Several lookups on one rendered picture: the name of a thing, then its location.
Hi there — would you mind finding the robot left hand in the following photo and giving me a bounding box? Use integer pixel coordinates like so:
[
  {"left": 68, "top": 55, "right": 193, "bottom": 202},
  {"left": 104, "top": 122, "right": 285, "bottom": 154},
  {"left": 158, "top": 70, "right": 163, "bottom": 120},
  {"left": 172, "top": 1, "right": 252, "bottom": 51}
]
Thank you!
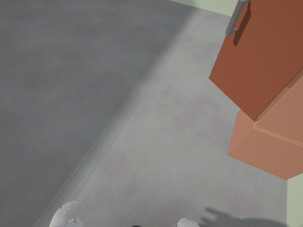
[{"left": 49, "top": 201, "right": 83, "bottom": 227}]

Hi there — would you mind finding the handle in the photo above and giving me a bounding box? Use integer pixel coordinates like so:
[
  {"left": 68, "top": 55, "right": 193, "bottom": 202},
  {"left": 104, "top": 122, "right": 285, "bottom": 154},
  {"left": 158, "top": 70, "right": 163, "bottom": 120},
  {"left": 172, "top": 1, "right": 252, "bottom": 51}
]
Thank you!
[{"left": 225, "top": 0, "right": 251, "bottom": 36}]

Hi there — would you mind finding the cupboard door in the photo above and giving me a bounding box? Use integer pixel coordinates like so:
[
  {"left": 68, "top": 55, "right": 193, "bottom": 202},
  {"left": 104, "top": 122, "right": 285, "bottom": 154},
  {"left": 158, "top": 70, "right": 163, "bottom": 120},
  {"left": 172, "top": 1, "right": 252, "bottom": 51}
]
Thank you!
[{"left": 209, "top": 0, "right": 303, "bottom": 121}]

